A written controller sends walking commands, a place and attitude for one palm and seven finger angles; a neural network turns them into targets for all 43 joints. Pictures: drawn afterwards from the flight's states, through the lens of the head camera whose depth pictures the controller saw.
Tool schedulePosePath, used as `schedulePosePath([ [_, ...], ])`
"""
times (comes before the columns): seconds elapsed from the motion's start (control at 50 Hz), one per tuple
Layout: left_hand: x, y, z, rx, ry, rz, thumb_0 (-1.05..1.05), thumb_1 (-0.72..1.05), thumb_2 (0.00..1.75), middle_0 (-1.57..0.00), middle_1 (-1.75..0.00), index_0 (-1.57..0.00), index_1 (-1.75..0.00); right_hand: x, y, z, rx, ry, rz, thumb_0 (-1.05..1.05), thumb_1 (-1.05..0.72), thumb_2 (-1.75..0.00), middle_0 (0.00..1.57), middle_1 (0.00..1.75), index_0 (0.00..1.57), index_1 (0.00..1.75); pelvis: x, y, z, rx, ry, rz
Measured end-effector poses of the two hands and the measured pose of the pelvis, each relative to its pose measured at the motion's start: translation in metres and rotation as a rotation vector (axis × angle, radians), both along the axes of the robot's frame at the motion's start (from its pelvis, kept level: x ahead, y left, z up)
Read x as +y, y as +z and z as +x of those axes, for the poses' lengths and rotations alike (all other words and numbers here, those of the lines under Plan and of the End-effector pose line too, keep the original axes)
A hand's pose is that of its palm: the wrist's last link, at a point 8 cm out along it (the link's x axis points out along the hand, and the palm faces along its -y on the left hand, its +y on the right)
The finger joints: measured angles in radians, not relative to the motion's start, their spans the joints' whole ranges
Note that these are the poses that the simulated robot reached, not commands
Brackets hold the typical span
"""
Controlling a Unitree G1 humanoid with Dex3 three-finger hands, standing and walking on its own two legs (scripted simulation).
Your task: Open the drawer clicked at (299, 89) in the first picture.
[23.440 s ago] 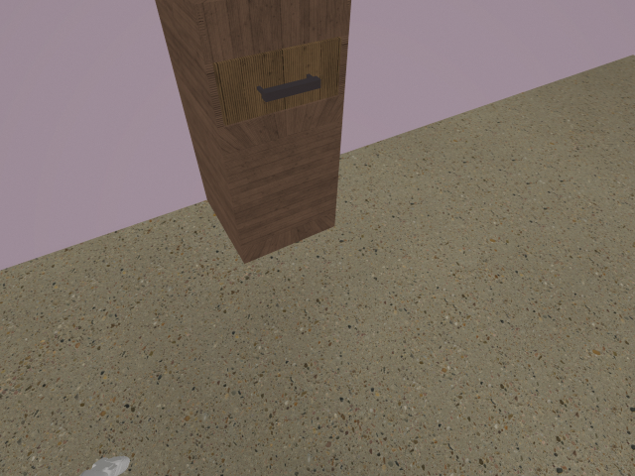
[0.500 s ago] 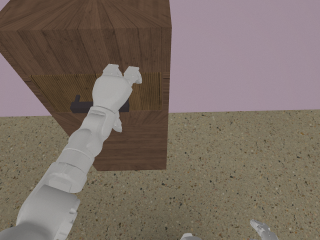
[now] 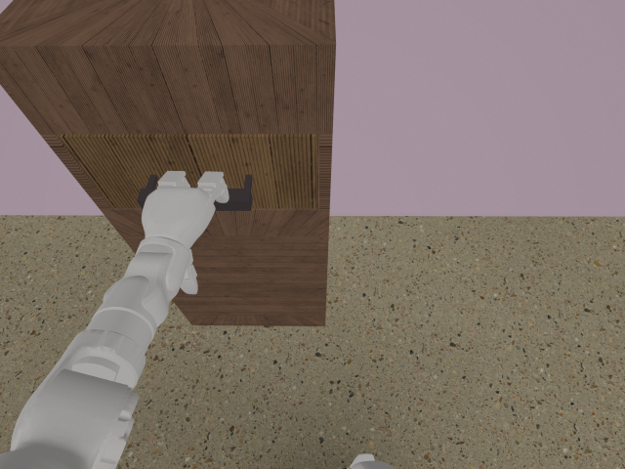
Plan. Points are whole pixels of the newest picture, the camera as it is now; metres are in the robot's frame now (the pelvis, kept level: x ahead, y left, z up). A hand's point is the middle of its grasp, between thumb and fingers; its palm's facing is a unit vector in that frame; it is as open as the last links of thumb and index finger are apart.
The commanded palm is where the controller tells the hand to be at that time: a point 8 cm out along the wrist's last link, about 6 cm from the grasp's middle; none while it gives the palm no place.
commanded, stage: lower the fingers behind the handle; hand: left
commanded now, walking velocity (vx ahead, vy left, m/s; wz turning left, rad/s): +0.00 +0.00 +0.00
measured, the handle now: (198, 189) +0.53 +0.20 -0.01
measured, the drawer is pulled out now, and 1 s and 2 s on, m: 0.00 0.00 0.00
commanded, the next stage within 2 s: lift the fingers back up to retry in 1.02 s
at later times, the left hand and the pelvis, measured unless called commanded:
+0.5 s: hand (186, 225) +0.45 +0.20 +0.00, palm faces -0.03 +0.01 -1.00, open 13.9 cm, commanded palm +0.42 +0.20 +0.03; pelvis -0.02 -0.01 -0.01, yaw -1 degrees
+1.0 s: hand (188, 224) +0.45 +0.20 +0.00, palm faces -0.02 +0.02 -1.00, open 13.8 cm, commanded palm +0.42 +0.20 +0.02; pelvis -0.04 +0.01 -0.03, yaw -1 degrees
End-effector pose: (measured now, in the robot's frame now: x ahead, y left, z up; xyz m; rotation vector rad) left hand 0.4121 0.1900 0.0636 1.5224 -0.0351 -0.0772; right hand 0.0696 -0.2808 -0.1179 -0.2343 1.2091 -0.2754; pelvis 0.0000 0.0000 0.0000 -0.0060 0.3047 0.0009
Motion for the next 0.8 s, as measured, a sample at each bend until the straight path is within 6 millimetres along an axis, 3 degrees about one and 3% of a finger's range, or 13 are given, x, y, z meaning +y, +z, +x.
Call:
schedulePosePath([
  [0.12,-0.003,-0.005,0.005,-0.085,0.062,0.033,0.0,-0.49,0.3,-0.34,-1.25,-0.32,-1.2,0.006,-0.013,-0.004,-0.011,0.003,0.037,0.0,-0.91,-0.9,0.2,0.3,0.2,0.3,-0.002,-0.008,-0.007,0.031,-0.008,0.007],
  [0.3,0.003,-0.003,0.018,0.013,0.173,0.062,0.0,-0.49,0.3,-0.33,-1.23,-0.32,-1.23,0.025,-0.016,-0.026,0.006,-0.037,0.101,0.0,-0.91,-0.9,0.2,0.3,0.2,0.3,-0.006,-0.005,-0.013,0.023,-0.02,0.011],
  [0.52,0.01,-0.005,0.017,-0.01,0.094,0.054,0.0,-0.49,0.3,-0.31,-1.29,-0.3,-1.22,0.01,-0.018,-0.052,0.048,-0.027,0.04,0.0,-0.9,-0.9,0.2,0.3,0.2,0.3,-0.005,-0.014,-0.019,0.051,-0.011,0.006],
  [0.64,0.01,-0.01,0.015,-0.067,0.094,0.051,0.0,-0.49,0.3,-0.3,-1.32,-0.3,-1.24,0.005,-0.024,-0.053,0.049,-0.013,0.026,0.0,-0.91,-0.9,0.2,0.3,0.2,0.3,-0.003,-0.023,-0.024,0.074,-0.007,0.004],
  [0.8,0.006,-0.009,0.017,-0.062,0.133,0.073,0.0,-0.49,0.3,-0.32,-1.31,-0.29,-1.31,0.015,-0.026,-0.052,0.02,-0.01,0.042,0.0,-0.91,-0.9,0.2,0.3,0.2,0.3,0.001,-0.025,-0.033,0.073,-0.001,0.001],
])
